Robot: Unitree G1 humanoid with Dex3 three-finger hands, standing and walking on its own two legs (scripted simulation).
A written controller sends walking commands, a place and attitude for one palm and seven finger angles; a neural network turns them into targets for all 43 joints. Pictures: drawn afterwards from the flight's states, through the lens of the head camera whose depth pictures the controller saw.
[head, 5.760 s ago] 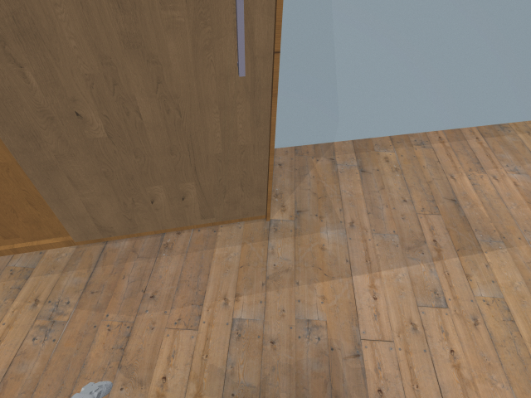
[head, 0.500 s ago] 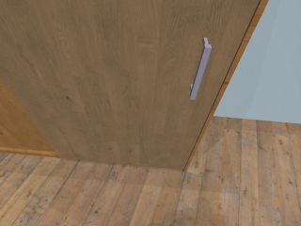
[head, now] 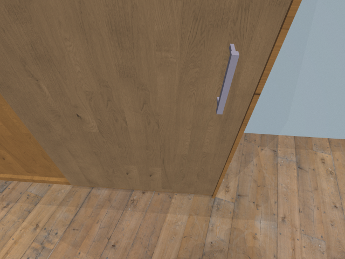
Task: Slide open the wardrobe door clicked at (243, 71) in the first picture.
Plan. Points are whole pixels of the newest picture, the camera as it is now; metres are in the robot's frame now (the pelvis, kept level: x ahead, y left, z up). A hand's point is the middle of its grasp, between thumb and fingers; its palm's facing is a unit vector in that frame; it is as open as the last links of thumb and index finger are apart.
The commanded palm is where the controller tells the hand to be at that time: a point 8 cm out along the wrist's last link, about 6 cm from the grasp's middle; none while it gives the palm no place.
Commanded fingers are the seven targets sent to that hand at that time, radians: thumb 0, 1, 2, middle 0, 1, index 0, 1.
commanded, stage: look again from close up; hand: right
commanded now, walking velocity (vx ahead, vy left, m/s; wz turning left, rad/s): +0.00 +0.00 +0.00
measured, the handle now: (225, 81) +0.56 -0.12 +0.12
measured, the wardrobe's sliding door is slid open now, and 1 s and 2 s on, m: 0.00 0.00 0.00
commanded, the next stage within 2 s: shuffle to correct the standing spot in 0.40 s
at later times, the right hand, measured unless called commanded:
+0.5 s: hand out of the picture -0.02 -0.15 -0.17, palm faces +0.03 +0.98 -0.18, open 7.3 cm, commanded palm none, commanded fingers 0.00 -0.90 -0.90 0.20 0.30 0.20 0.30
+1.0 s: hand out of the picture +0.06 -0.17 -0.19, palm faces +0.01 +0.99 -0.14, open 7.3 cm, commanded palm none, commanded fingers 0.00 -0.90 -0.90 0.20 0.30 0.20 0.30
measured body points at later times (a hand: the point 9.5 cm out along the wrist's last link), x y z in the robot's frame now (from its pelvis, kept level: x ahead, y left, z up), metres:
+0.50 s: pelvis -0.01 +0.01 +0.00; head +0.01 +0.01 +0.45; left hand -0.03 +0.21 -0.16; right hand -0.02 -0.20 -0.16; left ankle -0.04 +0.10 -0.74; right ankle -0.03 -0.11 -0.74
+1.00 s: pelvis +0.06 +0.00 +0.00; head +0.10 -0.02 +0.44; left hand -0.03 +0.19 -0.15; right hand +0.06 -0.22 -0.17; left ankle +0.03 +0.12 -0.64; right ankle -0.02 -0.10 -0.74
